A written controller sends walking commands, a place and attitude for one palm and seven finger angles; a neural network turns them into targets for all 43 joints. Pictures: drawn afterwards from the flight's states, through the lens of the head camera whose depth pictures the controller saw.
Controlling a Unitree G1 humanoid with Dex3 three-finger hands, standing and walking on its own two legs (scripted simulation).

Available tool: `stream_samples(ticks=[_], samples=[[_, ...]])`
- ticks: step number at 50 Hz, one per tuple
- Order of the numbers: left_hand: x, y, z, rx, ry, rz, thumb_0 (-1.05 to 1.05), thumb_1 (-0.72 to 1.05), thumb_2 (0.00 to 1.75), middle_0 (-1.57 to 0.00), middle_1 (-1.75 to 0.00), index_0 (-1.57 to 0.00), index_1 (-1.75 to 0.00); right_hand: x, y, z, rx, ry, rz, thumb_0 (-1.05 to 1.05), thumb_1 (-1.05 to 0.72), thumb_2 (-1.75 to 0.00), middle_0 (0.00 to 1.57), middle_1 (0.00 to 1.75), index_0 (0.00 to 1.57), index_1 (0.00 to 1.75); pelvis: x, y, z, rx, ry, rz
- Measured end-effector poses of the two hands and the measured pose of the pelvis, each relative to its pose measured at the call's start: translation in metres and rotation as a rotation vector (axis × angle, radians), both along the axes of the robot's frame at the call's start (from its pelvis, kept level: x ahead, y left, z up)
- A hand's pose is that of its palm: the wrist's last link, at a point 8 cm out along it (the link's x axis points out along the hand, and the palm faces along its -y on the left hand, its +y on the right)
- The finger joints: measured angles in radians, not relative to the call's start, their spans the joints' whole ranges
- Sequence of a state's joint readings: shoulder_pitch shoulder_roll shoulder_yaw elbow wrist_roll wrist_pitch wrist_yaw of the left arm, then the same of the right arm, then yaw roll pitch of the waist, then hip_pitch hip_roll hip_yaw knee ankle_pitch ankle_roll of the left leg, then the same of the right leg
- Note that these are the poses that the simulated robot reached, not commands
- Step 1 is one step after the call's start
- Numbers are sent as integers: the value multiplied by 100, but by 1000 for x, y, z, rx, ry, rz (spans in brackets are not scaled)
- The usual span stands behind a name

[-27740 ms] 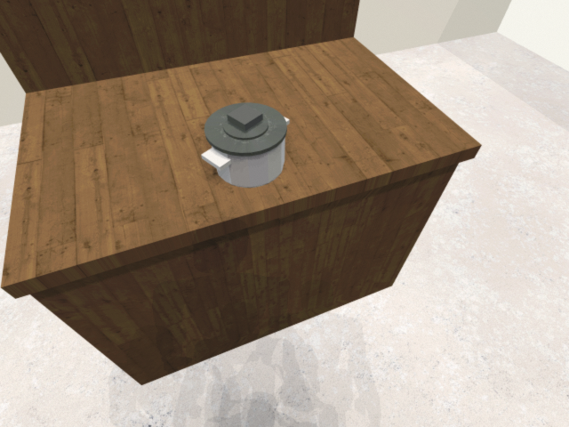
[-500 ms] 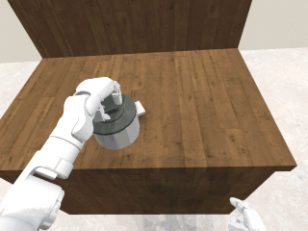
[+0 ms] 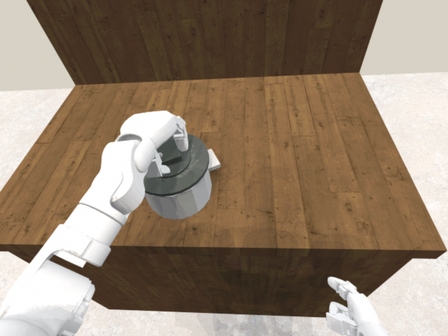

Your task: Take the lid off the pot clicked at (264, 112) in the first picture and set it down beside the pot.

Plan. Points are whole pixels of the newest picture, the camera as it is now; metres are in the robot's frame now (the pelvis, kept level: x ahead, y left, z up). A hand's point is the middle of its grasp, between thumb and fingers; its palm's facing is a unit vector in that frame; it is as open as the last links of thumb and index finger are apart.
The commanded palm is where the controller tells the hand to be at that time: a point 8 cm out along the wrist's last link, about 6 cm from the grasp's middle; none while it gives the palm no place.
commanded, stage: lift the lid straight up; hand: left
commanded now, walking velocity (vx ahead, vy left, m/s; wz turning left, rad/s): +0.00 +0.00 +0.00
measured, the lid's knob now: (166, 154) +0.42 +0.14 +0.10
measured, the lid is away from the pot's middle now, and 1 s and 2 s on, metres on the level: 0.00 0.02 0.04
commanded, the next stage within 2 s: move the lid sideways beside the pot in 1.68 s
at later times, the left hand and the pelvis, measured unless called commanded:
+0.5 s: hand (151, 136) +0.41 +0.15 +0.16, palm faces -0.26 -0.08 -0.96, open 8.0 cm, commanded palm +0.39 +0.16 +0.24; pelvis -0.01 +0.00 +0.00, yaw +0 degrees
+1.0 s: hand (136, 121) +0.40 +0.16 +0.20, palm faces -0.20 -0.08 -0.98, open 7.9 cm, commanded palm +0.38 +0.17 +0.28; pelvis -0.01 +0.00 +0.00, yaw +1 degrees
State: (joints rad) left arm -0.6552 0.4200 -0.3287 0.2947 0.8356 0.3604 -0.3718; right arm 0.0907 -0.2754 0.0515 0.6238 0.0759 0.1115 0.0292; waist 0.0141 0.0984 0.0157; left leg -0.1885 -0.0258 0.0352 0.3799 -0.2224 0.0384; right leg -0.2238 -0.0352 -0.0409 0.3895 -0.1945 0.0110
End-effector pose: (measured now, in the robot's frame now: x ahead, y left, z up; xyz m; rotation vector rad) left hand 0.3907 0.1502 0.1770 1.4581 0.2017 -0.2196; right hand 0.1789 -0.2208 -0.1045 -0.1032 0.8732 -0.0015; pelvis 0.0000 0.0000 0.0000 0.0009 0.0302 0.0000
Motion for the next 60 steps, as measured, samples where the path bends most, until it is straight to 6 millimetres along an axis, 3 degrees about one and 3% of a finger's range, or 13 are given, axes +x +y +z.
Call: stream_samples(ticks=[14, 36, 46, 60], samples=[[0, 3, 22, 16, -7, 24, 3, 5, 89, -69, -90, -75, -92, 12, 0, 7, -7, -39, 23, 2, -91, -90, 20, 30, 20, 30, -3, -3, 0, 2, -7, 8], [9, 6, 57, 10, -44, 17, 3, 5, 89, -69, -90, -76, -93, -12, -10, 3, -25, -14, -16, 2, -91, -90, 20, 30, 20, 30, -6, -2, 1, 2, -10, -4], [2, 18, 69, 24, -61, 41, 3, 5, 89, -69, -90, -76, -93, -5, -5, 8, -34, -40, 0, 2, -91, -90, 20, 30, 20, 30, -11, 1, 1, 1, -15, 4], [4, 13, 96, 20, -111, 32, 3, 5, 89, -69, -90, -76, -93, 2, 8, 12, -15, -71, 22, 2, -91, -90, 20, 30, 20, 30, -13, 5, 2, 2, -13, 8]])
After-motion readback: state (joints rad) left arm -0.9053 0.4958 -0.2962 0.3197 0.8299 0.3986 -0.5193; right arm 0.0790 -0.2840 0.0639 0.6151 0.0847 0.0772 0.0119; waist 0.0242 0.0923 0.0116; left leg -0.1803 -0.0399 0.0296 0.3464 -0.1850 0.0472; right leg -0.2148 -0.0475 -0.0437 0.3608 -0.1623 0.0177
